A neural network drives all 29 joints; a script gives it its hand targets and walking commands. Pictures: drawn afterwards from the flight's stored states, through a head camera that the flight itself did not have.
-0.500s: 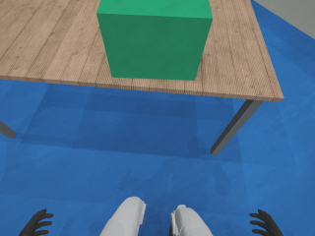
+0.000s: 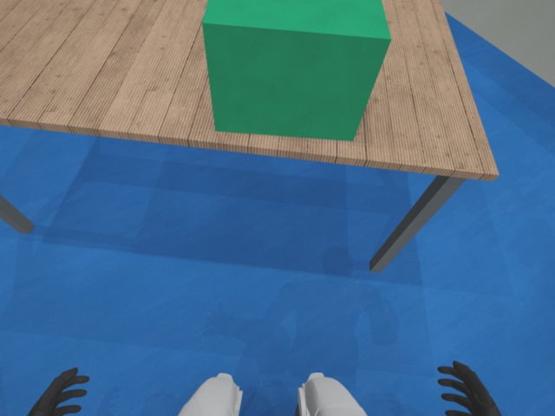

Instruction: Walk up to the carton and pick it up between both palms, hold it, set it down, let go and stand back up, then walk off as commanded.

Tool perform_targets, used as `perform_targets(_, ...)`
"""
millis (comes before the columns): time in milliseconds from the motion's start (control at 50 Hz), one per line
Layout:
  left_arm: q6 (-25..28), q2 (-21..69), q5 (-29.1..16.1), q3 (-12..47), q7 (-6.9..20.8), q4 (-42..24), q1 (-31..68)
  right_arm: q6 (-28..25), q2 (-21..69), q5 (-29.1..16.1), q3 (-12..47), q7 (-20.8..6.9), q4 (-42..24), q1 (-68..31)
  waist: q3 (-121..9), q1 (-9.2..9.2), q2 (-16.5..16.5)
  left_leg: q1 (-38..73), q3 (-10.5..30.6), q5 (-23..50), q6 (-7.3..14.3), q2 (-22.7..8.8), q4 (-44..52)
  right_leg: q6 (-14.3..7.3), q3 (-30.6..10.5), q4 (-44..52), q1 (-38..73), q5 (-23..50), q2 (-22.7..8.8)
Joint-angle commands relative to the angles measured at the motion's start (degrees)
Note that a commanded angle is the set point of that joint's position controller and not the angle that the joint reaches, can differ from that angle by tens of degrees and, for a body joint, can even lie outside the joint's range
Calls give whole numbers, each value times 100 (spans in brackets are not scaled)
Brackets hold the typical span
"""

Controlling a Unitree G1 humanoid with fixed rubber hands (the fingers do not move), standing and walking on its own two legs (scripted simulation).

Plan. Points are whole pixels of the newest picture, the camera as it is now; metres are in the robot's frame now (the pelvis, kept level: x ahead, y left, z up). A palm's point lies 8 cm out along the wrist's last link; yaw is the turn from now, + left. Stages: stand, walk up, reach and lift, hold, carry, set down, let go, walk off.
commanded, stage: walk off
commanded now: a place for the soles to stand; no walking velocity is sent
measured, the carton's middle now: (290, 56) +0.75 +0.00 +0.04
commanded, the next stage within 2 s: stand in 0.82 s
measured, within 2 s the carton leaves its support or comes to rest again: neither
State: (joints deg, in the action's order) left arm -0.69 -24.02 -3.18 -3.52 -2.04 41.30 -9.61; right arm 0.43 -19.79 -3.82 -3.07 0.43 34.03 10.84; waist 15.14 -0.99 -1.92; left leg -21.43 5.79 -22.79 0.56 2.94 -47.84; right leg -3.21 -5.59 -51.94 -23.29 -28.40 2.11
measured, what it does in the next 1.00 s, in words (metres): steps on the spot: right foot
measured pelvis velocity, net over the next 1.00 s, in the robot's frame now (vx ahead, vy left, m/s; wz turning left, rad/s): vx -0.04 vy -0.02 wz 0.00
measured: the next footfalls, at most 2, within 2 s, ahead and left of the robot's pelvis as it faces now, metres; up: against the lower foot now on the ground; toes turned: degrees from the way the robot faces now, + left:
right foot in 0.02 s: +0.09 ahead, -0.14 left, +0.00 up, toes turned +5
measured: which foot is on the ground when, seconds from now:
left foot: down 0.00-1.00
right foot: up 0.00-0.00, down 0.02-1.00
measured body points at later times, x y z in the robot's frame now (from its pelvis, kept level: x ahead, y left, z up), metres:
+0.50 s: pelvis -0.02 -0.02 +0.00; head +0.04 -0.01 +0.44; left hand +0.10 +0.30 -0.10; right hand +0.11 -0.31 -0.10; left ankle -0.01 +0.12 -0.70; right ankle +0.05 -0.14 -0.70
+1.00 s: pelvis -0.04 -0.02 +0.00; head +0.00 -0.02 +0.45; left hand +0.10 +0.29 -0.09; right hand +0.09 -0.32 -0.09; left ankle -0.01 +0.12 -0.70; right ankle +0.05 -0.14 -0.70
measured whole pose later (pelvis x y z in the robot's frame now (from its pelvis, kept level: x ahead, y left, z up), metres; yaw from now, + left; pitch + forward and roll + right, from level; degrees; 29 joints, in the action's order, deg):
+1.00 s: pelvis -0.04 -0.02 +0.00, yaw +0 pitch -5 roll +1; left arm 1.7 -23.0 -3.2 -3.5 0.4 43.7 -9.6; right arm -0.3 -19.8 -3.8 -3.1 0.2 37.1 13.4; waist 9.4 -0.6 -1.3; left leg -18.0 5.7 -23.5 -0.2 2.6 -46.4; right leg 0.0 -4.8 -46.0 -23.3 -17.3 1.9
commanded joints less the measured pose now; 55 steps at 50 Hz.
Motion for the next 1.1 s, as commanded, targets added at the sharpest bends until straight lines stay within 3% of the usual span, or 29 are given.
perform_targets(0,354,-1178,451,-418,16,13,-793,-102,-1583,610,-549,39,137,82,-2003,-85,573,137,612,1433,532,-877,605,-246,-141,2120,1230,1055,-348)
perform_targets(20,410,-1622,515,-482,3,-91,-711,-78,-1409,551,-499,29,124,196,-1999,-73,-461,-508,494,388,187,93,-484,-730,-2379,2770,1140,1188,-1449)
perform_targets(40,387,-1783,497,-502,63,-168,-434,-25,-1517,522,-541,89,193,219,-1629,-36,-509,-445,538,-1449,94,539,-1298,-1133,-3308,3052,406,1074,-2087)
perform_targets(80,367,-1482,436,-486,1,-364,-154,-54,-1706,448,-561,90,249,497,-1527,36,-363,-418,720,-1142,159,240,-1603,-1323,-2771,2486,415,1702,-1958)
perform_targets(180,315,-1243,385,-295,46,-378,-148,-176,-1504,511,-506,5,406,647,-1989,221,-478,621,144,-106,201,-206,910,-821,-1818,1796,593,2796,-1590)
perform_targets(200,268,-1112,329,-280,49,-361,-255,-210,-1542,615,-540,36,328,685,-2028,275,-405,1260,514,122,372,-378,1834,-528,-1448,1441,26,2758,-1330)
perform_targets(220,269,-863,269,-243,88,-359,-197,-259,-1820,658,-588,37,364,529,-2274,255,808,1819,1664,816,670,-1054,2142,-98,-661,814,-565,2084,-601)
perform_targets(240,228,-877,288,-312,24,-384,-118,-300,-1913,599,-550,36,257,382,-2097,197,956,1342,2362,2304,1176,-1920,2172,98,60,86,-473,143,-39)
perform_targets(260,235,-995,302,-359,2,-253,-125,-301,-1817,591,-527,46,234,293,-1988,163,739,1257,2454,2887,1363,-2103,2054,27,-186,-279,-366,-886,8)
perform_targets(340,298,-1064,297,-325,59,-178,-489,-268,-1666,574,-460,52,122,-42,-1760,-130,1034,823,1203,2991,823,-1420,1474,-92,139,1036,301,169,-265)
perform_targets(360,325,-1100,334,-352,79,-178,-544,-232,-1684,575,-457,36,116,-112,-1841,-179,881,509,904,2460,703,-1133,1327,-139,-25,1607,770,1250,-353)
perform_targets(400,402,-1528,457,-451,81,-190,-471,-162,-1483,495,-447,9,197,134,-1959,-149,-389,-4,263,679,209,-10,-196,-847,-2175,2603,826,1430,-1424)
perform_targets(420,379,-1582,442,-477,66,-190,-338,-134,-1441,484,-462,50,263,292,-1867,-25,-531,34,258,-996,192,266,-524,-1217,-2678,2598,622,1630,-1865)
perform_targets(460,365,-1402,427,-445,75,-311,31,-166,-1651,466,-506,34,441,714,-1748,117,-421,111,467,-1009,230,21,-574,-1262,-2560,2485,334,1348,-1843)
perform_targets(500,316,-1295,416,-331,82,-424,275,-242,-1568,506,-505,20,508,917,-1754,391,-332,891,123,11,317,-286,1048,-820,-1686,1962,-136,1904,-1432)
perform_targets(540,240,-907,310,-327,131,-272,-51,-263,-1885,617,-532,9,461,504,-1852,166,786,1025,1633,6,824,-1121,2197,-44,-560,1036,-465,853,-337)
perform_targets(580,242,-983,339,-345,89,-192,-196,-296,-1879,598,-465,7,310,-3,-1638,11,750,279,2179,1189,1393,-1966,2301,58,15,58,56,-612,21)
perform_targets(640,368,-1122,379,-385,109,-123,-504,-252,-1827,558,-468,15,208,-154,-1621,-180,949,65,955,1772,856,-1327,1494,-107,247,1455,873,680,-170)
perform_targets(660,392,-1218,410,-383,119,-71,-495,-211,-1615,572,-398,5,226,-171,-1728,-183,417,-48,505,1276,502,-729,959,-251,-663,2138,935,1457,-634)
perform_targets(680,406,-1517,477,-467,122,-157,-407,-166,-1500,515,-443,1,248,87,-1878,-118,-256,-65,182,355,177,-67,-56,-783,-2213,2679,823,1052,-1402)
perform_targets(700,383,-1652,460,-488,143,-203,-286,-131,-1567,476,-460,20,317,271,-1730,-17,-644,-69,157,-1022,182,312,-457,-1011,-2739,2950,573,839,-1751)
perform_targets(740,341,-1452,473,-454,101,-373,157,-146,-1648,475,-493,25,517,670,-1612,187,-230,255,306,-747,218,-46,-333,-1138,-2657,2747,26,437,-1853)
perform_targets(780,302,-1299,430,-339,146,-317,342,-233,-1583,537,-513,8,624,762,-1687,372,-323,954,110,-122,334,-272,1146,-648,-1645,2326,-347,1096,-1291)
perform_targets(800,288,-1159,373,-321,180,-302,230,-237,-1811,594,-556,-14,637,741,-1883,329,291,1204,819,-256,438,-514,1663,-304,-1101,2021,-531,974,-840)
perform_targets(820,328,-909,435,-194,191,-269,295,-322,-1693,613,-507,-33,540,528,-2210,264,434,758,1703,-1875,758,-1169,2384,16,-486,1412,-190,-145,-240)
perform_targets(860,377,-938,558,-211,202,-90,220,-402,-1795,683,-467,-22,321,-267,-1435,-36,892,-299,2182,-2365,984,-1658,2915,128,4,859,306,85,-94)
perform_targets(920,479,-924,539,-230,300,16,-96,-400,-1577,618,-388,-14,280,-470,-1644,-188,721,-563,1306,-1349,654,-1153,2228,-18,-38,1622,969,385,-184)
perform_targets(1000,561,-1365,540,-255,256,16,319,-360,-1345,580,-401,-1,487,145,-1897,203,-12,385,113,-569,245,-310,1082,-419,-1678,2672,199,-265,-1019)
perform_targets(1080,587,-1041,529,-99,245,95,360,-416,-1419,577,-393,-29,579,84,-1956,244,251,751,631,79,360,-676,1624,-192,-1094,2253,111,785,-663)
